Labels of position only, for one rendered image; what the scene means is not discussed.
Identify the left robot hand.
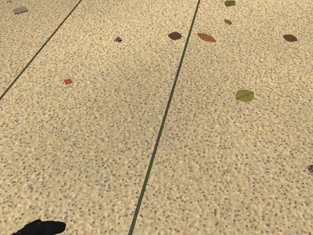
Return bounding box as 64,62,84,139
12,219,66,235

